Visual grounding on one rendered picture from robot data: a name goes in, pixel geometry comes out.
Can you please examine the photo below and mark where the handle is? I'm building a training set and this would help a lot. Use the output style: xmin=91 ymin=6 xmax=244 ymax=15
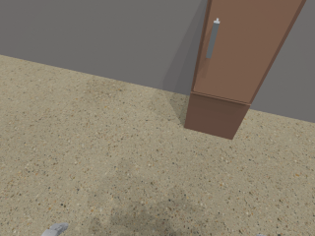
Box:
xmin=206 ymin=18 xmax=220 ymax=59

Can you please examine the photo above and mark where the robot left hand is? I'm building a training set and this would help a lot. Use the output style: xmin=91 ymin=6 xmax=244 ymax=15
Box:
xmin=41 ymin=222 xmax=69 ymax=236

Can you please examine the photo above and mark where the cupboard door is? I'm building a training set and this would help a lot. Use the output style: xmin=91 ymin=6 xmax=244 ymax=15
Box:
xmin=194 ymin=0 xmax=302 ymax=103

